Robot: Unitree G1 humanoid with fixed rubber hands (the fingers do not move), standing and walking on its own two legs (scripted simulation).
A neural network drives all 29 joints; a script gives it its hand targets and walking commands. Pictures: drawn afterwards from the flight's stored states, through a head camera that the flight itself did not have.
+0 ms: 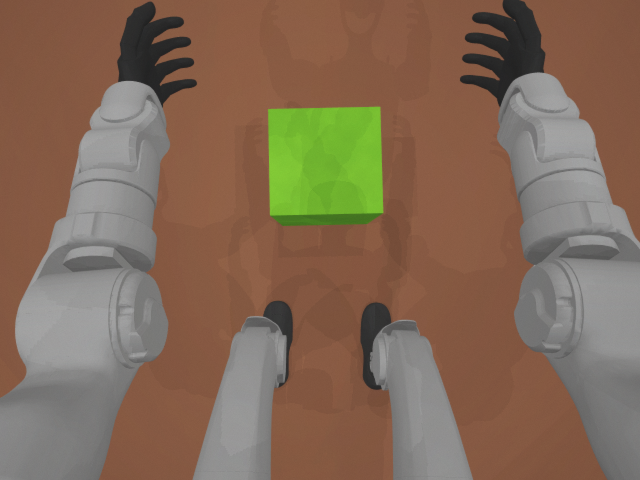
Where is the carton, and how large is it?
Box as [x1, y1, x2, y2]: [268, 107, 382, 225]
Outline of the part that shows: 379,107 268,109 270,215 282,225 367,223 382,213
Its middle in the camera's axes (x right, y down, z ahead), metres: +0.01 -0.14 +0.85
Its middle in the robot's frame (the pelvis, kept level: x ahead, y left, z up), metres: +0.53 +0.02 -0.52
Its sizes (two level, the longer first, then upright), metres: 0.210 0.200 0.250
